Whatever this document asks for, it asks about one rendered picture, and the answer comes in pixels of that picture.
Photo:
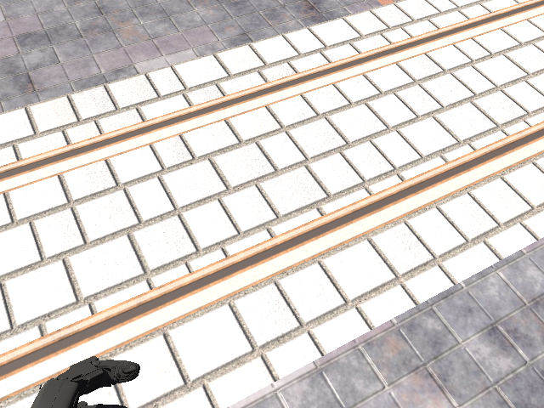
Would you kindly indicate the robot left hand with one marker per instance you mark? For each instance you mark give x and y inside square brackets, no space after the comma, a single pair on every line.
[83,378]

